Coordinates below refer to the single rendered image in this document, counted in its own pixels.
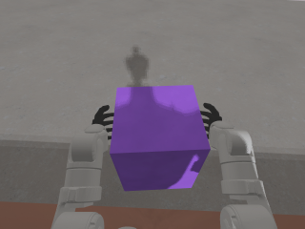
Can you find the robot right hand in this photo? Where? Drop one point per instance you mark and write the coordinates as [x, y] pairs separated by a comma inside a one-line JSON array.
[[213, 116]]

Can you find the robot left forearm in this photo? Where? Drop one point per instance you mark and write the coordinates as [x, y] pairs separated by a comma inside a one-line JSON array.
[[82, 181]]

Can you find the right robot upper arm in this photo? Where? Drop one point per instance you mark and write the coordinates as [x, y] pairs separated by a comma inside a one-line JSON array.
[[246, 216]]

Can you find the carton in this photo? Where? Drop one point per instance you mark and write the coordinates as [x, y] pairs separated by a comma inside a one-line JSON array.
[[158, 139]]

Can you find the robot right forearm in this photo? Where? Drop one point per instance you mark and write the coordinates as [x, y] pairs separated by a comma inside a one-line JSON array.
[[236, 156]]

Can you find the left robot upper arm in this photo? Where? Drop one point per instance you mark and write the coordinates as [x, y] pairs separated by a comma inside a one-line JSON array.
[[79, 220]]

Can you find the robot left hand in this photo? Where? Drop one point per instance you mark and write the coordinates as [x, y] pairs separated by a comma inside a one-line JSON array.
[[100, 116]]

